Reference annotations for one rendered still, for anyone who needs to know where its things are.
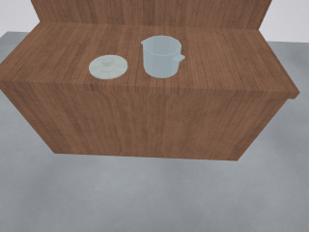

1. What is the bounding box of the lid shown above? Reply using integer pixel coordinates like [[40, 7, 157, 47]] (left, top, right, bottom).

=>
[[89, 54, 127, 79]]

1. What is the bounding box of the knob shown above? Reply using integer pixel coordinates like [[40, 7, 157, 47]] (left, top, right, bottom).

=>
[[100, 55, 114, 67]]

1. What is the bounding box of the pot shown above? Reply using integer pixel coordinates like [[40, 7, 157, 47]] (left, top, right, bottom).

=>
[[141, 35, 185, 78]]

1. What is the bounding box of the table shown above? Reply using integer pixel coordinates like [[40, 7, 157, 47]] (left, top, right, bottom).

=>
[[0, 0, 300, 161]]

